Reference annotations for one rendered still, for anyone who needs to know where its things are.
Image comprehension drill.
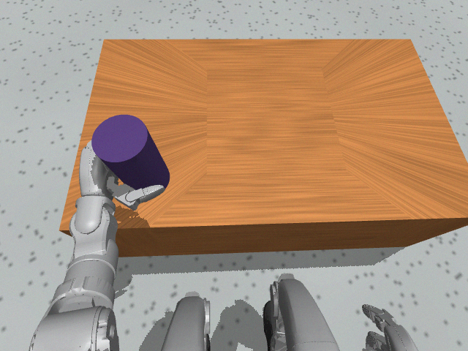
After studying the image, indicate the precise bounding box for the left robot arm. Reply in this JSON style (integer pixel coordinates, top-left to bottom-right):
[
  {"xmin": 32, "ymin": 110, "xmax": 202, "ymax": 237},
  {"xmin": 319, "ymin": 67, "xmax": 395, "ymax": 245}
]
[{"xmin": 29, "ymin": 195, "xmax": 119, "ymax": 351}]

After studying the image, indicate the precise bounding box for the left robot hand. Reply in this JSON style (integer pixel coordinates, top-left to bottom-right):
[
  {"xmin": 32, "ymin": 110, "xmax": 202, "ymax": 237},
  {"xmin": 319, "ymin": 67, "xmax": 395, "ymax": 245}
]
[{"xmin": 79, "ymin": 141, "xmax": 165, "ymax": 211}]

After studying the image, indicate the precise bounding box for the right robot hand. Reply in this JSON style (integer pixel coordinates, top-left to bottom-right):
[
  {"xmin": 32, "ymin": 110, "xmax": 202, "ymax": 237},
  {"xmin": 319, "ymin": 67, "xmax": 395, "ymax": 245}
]
[{"xmin": 362, "ymin": 304, "xmax": 418, "ymax": 351}]

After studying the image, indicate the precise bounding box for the can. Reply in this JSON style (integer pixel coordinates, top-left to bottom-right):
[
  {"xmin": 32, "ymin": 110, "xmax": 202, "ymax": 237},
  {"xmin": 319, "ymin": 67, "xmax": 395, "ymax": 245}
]
[{"xmin": 91, "ymin": 115, "xmax": 170, "ymax": 190}]

